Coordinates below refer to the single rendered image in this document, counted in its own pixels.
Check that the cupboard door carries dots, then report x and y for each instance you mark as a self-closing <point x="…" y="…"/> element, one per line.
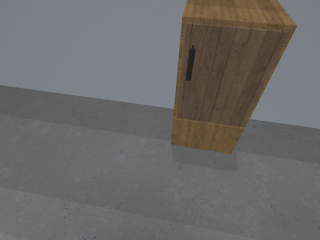
<point x="231" y="65"/>

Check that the handle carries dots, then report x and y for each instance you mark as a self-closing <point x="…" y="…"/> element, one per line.
<point x="190" y="63"/>

